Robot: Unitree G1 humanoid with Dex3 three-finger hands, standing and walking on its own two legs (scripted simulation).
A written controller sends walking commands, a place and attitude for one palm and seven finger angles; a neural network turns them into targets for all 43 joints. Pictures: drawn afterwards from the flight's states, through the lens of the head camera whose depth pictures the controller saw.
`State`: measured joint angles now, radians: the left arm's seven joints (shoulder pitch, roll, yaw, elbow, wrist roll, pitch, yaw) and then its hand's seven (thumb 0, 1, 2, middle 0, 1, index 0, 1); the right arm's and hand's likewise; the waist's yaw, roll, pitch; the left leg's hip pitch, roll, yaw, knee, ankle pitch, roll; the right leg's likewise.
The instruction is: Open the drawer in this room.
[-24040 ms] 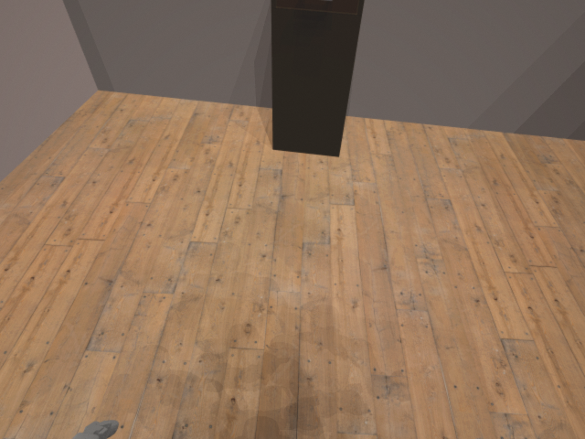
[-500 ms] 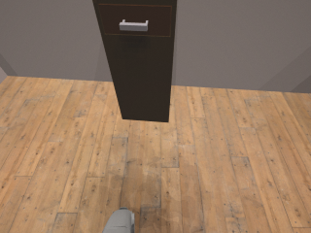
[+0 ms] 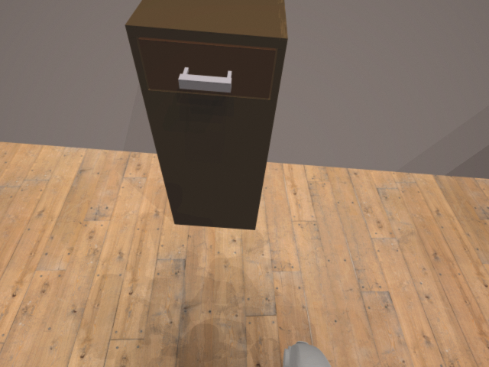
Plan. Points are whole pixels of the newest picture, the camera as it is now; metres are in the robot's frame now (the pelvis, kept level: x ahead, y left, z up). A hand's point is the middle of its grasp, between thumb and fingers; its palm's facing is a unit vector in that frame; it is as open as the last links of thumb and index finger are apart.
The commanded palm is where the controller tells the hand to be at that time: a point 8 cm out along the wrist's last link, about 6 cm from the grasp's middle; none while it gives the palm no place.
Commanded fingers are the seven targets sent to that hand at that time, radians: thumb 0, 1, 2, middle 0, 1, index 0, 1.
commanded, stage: take the last steps up to it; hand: left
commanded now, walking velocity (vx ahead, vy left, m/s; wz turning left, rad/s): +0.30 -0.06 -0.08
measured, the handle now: (206, 78) +0.76 +0.14 +0.04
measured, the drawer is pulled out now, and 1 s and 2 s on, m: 0.00 0.00 0.00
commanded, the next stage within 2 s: come to a stop and stand still in 0.42 s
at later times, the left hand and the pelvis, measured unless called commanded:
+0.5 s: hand (188, 315) +0.24 +0.12 -0.17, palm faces +0.04 -0.97 -0.23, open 7.1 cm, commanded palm none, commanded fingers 0.00 0.90 0.90 -0.20 -0.30 -0.20 -0.30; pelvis +0.17 -0.07 +0.00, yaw +1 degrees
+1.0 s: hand (187, 310) +0.25 +0.13 -0.18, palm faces +0.02 -0.96 -0.27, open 7.4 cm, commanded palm none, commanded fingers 0.00 0.90 0.90 -0.20 -0.30 -0.20 -0.30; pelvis +0.20 -0.08 -0.01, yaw -2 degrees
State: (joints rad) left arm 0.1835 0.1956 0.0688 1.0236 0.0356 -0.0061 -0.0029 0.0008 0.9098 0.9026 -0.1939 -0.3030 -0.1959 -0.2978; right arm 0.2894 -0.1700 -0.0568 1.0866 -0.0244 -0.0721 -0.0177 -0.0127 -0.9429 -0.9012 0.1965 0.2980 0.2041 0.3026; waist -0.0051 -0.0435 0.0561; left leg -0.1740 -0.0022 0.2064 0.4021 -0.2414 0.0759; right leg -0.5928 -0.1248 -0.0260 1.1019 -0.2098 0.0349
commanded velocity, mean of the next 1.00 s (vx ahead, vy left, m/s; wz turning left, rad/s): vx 0.02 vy -0.03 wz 0.00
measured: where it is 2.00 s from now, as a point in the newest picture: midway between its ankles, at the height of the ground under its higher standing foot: outside the picture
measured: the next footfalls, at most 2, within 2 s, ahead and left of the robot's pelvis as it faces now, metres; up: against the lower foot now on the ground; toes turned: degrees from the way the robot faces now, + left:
right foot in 0.26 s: +0.20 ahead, -0.17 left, +0.00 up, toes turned -11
left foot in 0.62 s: +0.31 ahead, +0.07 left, +0.00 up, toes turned +7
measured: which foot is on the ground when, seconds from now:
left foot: down 0.00-0.28, up 0.30-0.60, down 0.62-1.00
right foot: up 0.00-0.24, down 0.26-0.66, up 0.68-1.00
